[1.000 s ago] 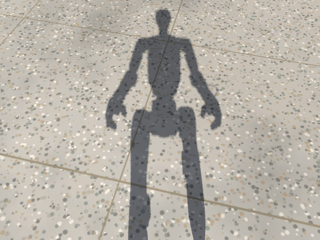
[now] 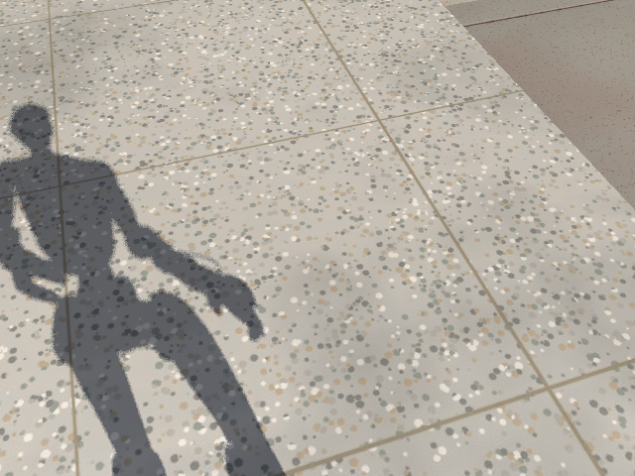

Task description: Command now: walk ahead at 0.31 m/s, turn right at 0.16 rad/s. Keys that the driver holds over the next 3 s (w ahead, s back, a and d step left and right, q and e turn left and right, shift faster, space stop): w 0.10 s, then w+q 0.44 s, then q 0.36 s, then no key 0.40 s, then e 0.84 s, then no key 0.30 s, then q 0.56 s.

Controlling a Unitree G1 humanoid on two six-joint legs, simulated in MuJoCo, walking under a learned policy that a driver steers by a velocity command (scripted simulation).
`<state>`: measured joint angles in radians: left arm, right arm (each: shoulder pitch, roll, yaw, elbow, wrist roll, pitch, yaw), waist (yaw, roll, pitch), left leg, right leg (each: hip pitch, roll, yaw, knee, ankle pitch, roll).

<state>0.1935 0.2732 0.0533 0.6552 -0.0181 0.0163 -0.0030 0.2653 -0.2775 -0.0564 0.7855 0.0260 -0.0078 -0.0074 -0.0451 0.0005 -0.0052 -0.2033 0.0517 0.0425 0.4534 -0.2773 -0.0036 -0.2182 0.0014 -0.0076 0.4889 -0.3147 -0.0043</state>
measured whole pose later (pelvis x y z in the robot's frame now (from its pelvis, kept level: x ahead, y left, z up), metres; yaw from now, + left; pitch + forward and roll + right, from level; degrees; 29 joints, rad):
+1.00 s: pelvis +0.42 +0.05 -0.01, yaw +26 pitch +2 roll +0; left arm 0.12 0.27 0.03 0.64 0.03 -0.06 0.01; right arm 0.21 -0.32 -0.06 0.70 0.01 0.02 -0.03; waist -0.03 0.02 0.03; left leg -0.36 -0.14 -0.18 0.96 -0.57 -0.01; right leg -0.43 0.04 0.04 0.52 -0.12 -0.02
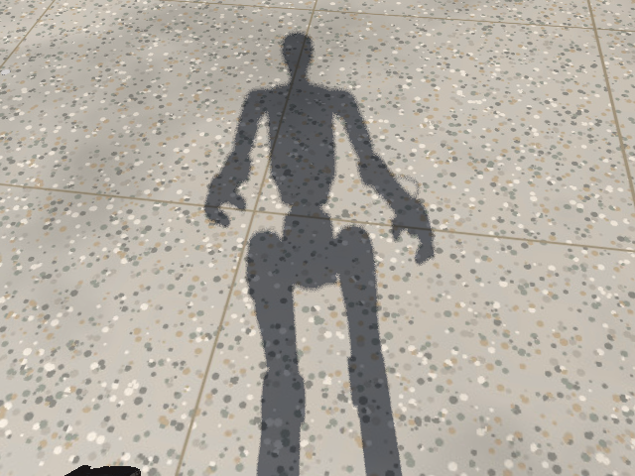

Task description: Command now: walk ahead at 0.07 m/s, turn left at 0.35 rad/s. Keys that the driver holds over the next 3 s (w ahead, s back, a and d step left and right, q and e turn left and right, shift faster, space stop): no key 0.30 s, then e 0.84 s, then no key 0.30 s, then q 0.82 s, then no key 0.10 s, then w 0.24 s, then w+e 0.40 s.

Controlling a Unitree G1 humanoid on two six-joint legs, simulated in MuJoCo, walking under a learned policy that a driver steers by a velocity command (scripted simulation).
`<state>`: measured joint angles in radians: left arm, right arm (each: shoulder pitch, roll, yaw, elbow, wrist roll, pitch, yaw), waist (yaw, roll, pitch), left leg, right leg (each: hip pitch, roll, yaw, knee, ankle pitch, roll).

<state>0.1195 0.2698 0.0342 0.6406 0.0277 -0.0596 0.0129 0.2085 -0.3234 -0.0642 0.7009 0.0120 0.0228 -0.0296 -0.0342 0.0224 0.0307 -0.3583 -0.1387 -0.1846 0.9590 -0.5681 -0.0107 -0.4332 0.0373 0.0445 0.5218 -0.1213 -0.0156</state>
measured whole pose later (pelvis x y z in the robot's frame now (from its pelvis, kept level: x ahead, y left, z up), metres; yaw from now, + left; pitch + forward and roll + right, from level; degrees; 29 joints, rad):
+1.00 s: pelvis +0.06 +0.02 +0.01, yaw -18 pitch +2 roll +1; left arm 0.16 0.31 0.08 0.64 -0.02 0.05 0.03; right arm 0.13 -0.28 -0.07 0.70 0.01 0.00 -0.02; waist 0.03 -0.01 0.04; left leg -0.33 -0.04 -0.10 0.63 -0.34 -0.07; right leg -0.34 0.10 0.20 0.49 -0.17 -0.02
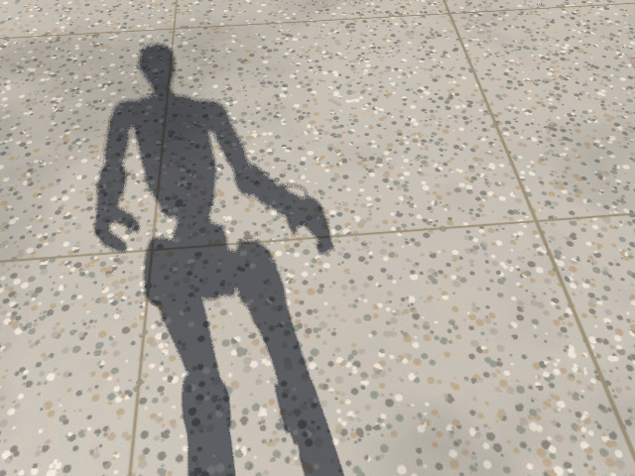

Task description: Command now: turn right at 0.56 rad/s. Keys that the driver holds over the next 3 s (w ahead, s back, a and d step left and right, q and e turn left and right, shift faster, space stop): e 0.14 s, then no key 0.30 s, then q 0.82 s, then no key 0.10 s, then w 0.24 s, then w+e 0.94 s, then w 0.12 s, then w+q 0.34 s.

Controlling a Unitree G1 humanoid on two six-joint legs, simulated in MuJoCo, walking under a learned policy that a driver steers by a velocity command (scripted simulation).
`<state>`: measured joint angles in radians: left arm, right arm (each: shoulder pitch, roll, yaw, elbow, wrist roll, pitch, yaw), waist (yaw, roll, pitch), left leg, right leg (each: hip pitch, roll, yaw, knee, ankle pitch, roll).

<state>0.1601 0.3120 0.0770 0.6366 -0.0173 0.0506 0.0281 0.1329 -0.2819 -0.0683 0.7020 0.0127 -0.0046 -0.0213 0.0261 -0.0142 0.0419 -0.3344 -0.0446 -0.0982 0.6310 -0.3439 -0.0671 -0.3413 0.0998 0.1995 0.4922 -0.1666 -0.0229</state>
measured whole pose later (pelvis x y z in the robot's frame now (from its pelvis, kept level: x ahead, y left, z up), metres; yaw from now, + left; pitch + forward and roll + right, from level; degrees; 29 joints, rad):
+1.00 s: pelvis -0.01 +0.04 -0.01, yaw +4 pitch +1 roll -2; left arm 0.11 0.32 0.08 0.72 0.00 0.04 0.04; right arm 0.22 -0.30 -0.06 0.65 -0.01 0.01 0.01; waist -0.01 -0.04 0.07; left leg -0.32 -0.02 0.01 0.59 -0.30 0.07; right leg -0.46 -0.02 0.01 1.10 -0.54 0.05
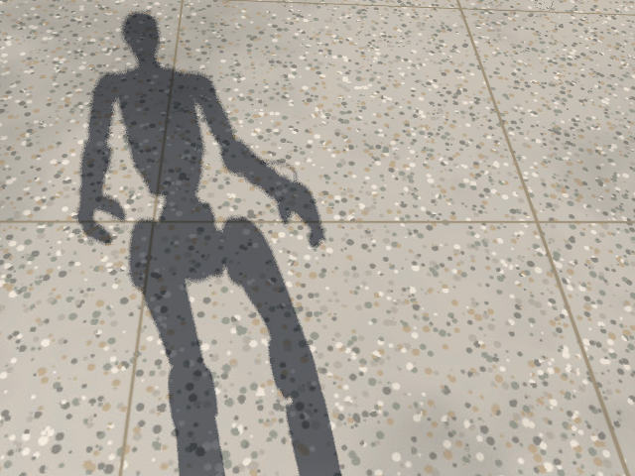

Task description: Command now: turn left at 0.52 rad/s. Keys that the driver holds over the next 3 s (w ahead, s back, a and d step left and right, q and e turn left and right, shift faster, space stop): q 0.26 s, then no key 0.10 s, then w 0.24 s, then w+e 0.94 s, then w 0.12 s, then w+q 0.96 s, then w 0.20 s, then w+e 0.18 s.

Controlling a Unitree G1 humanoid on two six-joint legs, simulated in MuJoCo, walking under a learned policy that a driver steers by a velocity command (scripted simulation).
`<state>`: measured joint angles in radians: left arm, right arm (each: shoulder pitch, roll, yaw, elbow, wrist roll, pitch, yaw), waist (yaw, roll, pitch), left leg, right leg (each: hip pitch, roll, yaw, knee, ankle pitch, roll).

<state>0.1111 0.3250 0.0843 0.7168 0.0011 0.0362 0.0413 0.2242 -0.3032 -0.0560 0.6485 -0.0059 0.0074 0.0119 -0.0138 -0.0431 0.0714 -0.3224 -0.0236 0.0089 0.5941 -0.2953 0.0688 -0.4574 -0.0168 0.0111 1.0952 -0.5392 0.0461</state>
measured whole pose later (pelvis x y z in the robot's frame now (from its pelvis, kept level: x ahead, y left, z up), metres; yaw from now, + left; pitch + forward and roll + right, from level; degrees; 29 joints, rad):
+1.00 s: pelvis +0.20 +0.07 +0.01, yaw +6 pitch +1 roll +0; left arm 0.38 0.31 0.06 0.78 -0.04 -0.04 0.01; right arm 0.18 -0.26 -0.05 0.65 -0.01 -0.09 0.01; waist 0.03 -0.04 0.02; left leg -0.27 -0.01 0.04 0.46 -0.22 0.02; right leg -0.38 -0.02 0.09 1.10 -0.38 -0.01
